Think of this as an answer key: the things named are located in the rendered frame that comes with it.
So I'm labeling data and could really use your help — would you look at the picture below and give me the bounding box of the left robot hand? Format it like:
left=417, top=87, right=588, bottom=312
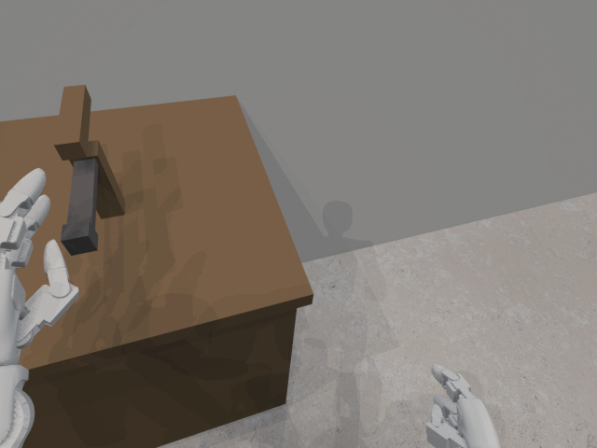
left=0, top=168, right=78, bottom=366

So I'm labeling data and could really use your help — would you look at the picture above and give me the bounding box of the tap lever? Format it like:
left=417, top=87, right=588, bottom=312
left=61, top=159, right=98, bottom=256

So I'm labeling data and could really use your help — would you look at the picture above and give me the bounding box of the robot left forearm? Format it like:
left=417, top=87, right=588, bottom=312
left=0, top=365, right=35, bottom=448

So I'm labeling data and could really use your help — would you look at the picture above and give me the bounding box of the right robot hand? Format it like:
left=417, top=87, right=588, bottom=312
left=426, top=364, right=501, bottom=448

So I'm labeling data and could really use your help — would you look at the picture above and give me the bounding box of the counter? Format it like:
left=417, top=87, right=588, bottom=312
left=0, top=85, right=313, bottom=448

